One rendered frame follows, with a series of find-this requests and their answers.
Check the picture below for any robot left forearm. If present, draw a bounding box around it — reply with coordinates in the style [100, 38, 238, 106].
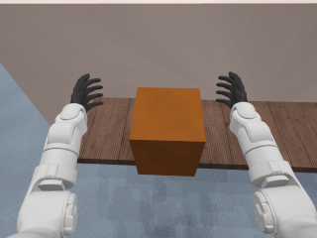
[17, 103, 88, 233]

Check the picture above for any robot right hand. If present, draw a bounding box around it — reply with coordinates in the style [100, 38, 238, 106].
[216, 71, 248, 110]

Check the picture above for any robot left hand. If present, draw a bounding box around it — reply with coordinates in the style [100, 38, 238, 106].
[70, 73, 104, 114]

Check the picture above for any robot right forearm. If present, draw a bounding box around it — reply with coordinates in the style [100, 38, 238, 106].
[229, 102, 317, 220]

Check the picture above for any carton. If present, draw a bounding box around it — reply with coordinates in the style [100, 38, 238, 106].
[129, 87, 206, 177]

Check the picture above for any robot left upper arm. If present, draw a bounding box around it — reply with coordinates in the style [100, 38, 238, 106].
[7, 190, 78, 238]

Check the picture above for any table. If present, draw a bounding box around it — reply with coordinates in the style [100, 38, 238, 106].
[77, 97, 317, 174]

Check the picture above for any robot right upper arm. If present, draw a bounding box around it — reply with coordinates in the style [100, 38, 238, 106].
[253, 185, 317, 238]

